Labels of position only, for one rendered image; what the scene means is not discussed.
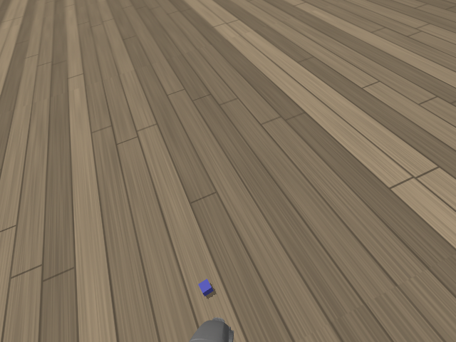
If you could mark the cube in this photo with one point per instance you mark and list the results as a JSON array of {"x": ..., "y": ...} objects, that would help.
[{"x": 205, "y": 287}]

